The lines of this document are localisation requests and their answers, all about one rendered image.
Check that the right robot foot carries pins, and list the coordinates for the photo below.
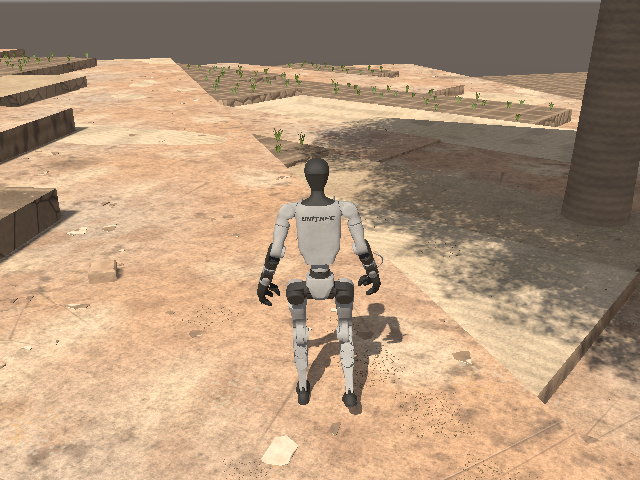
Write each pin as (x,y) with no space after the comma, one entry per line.
(349,399)

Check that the robot right upper arm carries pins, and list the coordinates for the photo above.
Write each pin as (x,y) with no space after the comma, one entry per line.
(350,211)

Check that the left robot forearm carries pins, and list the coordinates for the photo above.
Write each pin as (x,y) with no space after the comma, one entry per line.
(269,268)

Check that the right robot forearm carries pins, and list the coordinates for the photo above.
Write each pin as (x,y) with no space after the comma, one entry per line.
(368,262)

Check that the right robot shin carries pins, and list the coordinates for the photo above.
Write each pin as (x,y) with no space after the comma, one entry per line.
(347,361)

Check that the robot right hand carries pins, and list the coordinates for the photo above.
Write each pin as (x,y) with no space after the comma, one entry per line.
(367,280)

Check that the robot left upper arm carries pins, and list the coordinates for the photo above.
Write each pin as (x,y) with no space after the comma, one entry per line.
(286,212)

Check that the robot left hand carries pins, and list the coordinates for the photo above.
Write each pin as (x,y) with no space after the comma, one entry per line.
(263,290)

